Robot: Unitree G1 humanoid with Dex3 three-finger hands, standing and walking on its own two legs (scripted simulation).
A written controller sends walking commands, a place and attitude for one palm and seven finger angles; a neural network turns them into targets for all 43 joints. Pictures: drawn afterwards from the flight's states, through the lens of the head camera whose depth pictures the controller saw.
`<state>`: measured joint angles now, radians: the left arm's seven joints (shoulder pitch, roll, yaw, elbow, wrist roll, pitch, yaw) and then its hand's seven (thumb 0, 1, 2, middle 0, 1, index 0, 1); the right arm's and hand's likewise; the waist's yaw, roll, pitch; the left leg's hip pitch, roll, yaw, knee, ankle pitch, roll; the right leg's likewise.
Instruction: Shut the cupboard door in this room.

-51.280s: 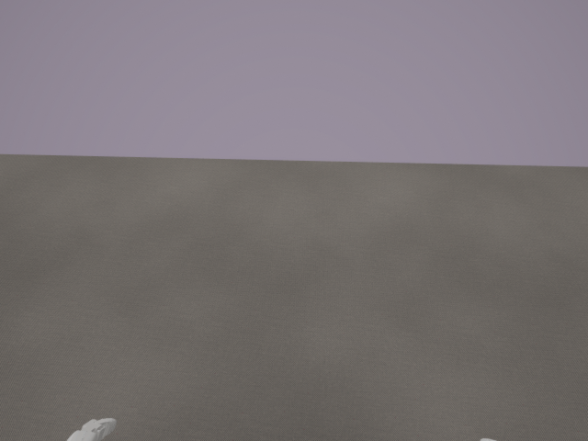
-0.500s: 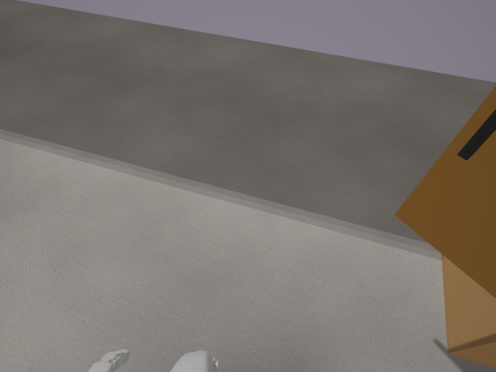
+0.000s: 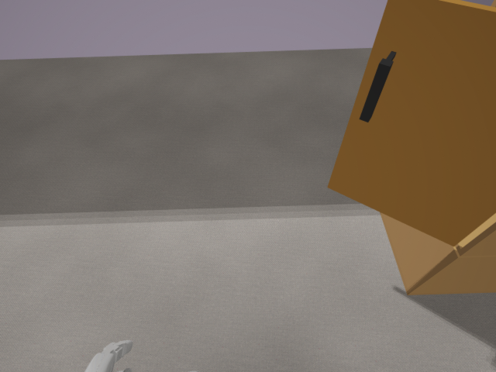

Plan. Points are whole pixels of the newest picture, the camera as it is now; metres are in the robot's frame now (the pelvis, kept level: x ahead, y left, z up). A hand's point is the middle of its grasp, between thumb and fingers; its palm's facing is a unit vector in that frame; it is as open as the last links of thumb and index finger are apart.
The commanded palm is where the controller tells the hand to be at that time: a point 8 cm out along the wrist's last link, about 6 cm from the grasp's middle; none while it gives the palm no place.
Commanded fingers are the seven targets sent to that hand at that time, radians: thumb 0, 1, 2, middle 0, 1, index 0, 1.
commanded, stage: turn to face it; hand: left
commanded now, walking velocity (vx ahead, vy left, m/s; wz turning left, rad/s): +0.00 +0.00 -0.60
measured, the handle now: (378, 87) +0.65 -0.25 +0.08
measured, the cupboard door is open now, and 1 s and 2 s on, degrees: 55 55 55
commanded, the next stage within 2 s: take the last steps up to it in 0.84 s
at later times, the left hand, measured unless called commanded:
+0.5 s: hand (144, 354) +0.17 +0.21 -0.15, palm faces -0.23 -0.95 -0.22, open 7.4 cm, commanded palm none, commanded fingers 0.00 0.90 0.90 -0.20 -0.30 -0.20 -0.30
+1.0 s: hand (187, 331) +0.21 +0.14 -0.16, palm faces -0.41 -0.89 -0.20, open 7.4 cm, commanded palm none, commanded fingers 0.00 0.90 0.90 -0.20 -0.30 -0.20 -0.30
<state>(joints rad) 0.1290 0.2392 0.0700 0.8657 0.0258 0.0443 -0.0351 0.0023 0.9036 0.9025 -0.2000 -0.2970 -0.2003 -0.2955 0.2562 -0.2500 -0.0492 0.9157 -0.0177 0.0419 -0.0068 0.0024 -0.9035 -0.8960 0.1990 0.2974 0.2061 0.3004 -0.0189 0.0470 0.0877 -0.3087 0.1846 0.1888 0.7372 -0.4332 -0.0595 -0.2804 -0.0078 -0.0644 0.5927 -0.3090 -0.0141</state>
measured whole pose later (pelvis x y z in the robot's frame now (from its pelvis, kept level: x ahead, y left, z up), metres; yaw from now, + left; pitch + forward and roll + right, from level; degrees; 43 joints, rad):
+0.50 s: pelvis +0.03 +0.02 +0.02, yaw -16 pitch +2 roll -1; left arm 0.16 0.27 0.09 0.90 0.02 0.08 -0.03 0.00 0.90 0.90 -0.20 -0.30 -0.20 -0.30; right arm 0.20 -0.21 -0.01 0.86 -0.03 0.01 -0.02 0.00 -0.91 -0.90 0.20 0.30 0.20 0.30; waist 0.01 -0.02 0.09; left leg -0.26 0.10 0.12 0.52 -0.28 -0.01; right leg -0.46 0.01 -0.01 1.06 -0.49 0.05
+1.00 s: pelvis +0.06 +0.00 +0.01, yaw -27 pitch +2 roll -1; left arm 0.20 0.20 0.05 0.95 0.02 0.04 0.00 0.00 0.90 0.90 -0.20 -0.30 -0.21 -0.30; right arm 0.22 -0.22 -0.03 0.94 -0.01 0.02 -0.01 0.00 -0.91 -0.90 0.19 0.30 0.20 0.30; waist -0.01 0.00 0.04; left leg -0.32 0.05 0.05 0.58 -0.26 -0.03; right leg -0.24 0.02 0.03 0.56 -0.35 0.00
